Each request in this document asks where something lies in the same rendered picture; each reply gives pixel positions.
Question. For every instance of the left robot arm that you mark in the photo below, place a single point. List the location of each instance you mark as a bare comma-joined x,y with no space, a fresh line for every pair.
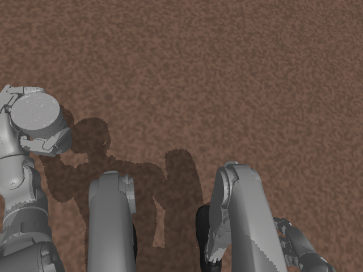
26,238

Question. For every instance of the cup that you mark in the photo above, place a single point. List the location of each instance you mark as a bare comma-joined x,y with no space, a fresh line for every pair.
40,116

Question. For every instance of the left robot hand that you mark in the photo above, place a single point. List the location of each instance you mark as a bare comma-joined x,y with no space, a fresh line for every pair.
12,139

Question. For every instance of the right robot arm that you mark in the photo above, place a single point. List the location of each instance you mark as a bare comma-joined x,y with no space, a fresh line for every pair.
313,262

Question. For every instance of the right robot hand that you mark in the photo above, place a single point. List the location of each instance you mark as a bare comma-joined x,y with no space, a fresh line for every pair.
295,244

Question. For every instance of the right robot foot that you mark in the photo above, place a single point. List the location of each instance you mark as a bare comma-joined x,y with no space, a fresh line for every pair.
202,231

